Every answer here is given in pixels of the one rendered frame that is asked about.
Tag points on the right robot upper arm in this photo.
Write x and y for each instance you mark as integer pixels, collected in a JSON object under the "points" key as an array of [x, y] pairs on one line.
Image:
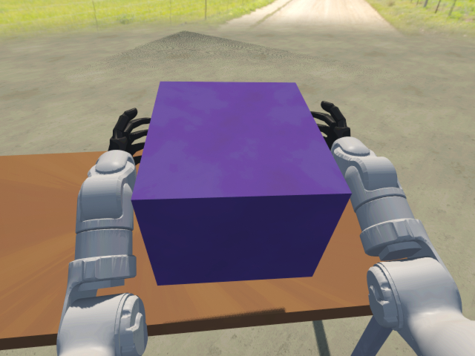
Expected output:
{"points": [[416, 298]]}

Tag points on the left robot forearm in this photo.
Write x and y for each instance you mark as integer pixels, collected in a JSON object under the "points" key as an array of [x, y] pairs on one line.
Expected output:
{"points": [[104, 224]]}

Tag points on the left robot upper arm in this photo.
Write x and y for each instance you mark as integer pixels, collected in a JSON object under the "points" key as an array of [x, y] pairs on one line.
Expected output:
{"points": [[109, 325]]}

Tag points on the carton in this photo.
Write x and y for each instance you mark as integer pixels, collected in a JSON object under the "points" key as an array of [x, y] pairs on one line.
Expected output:
{"points": [[235, 182]]}

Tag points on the right robot forearm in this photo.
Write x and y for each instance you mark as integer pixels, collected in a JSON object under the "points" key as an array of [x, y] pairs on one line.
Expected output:
{"points": [[389, 229]]}

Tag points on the robot right hand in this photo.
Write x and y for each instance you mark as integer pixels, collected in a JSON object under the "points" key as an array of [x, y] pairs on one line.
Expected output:
{"points": [[337, 123]]}

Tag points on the table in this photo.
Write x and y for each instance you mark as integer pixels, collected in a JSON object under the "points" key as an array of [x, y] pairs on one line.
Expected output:
{"points": [[38, 201]]}

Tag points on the robot left hand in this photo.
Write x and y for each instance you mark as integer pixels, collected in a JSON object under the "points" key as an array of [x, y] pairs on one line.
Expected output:
{"points": [[122, 138]]}

